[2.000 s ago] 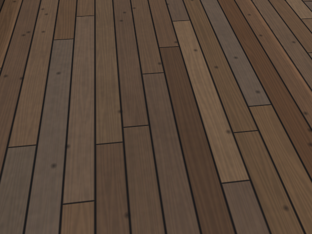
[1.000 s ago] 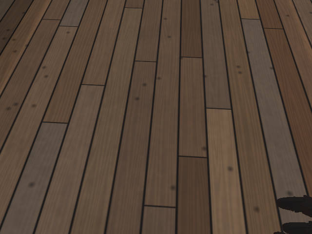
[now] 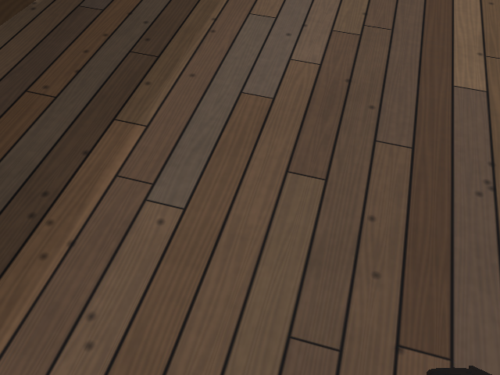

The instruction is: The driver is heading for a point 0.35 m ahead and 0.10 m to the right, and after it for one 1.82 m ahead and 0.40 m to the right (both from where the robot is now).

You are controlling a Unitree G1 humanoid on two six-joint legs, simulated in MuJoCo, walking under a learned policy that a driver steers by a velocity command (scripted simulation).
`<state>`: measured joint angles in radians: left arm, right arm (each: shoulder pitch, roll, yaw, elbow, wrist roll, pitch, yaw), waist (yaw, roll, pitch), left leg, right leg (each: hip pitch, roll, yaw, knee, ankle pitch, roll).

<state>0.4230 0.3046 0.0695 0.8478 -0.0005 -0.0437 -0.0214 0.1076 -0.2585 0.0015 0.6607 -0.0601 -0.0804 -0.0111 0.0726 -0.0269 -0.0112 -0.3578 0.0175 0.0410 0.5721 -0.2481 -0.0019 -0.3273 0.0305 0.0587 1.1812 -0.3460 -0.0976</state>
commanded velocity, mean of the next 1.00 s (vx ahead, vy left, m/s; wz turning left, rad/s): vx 0.39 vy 0.00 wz -0.37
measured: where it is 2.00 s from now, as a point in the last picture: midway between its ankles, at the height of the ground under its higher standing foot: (292, 304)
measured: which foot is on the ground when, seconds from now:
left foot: down 0.00-0.30, up 0.32-0.72, down 0.74-1.00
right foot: up 0.00-0.28, down 0.30-0.78, up 0.80-1.00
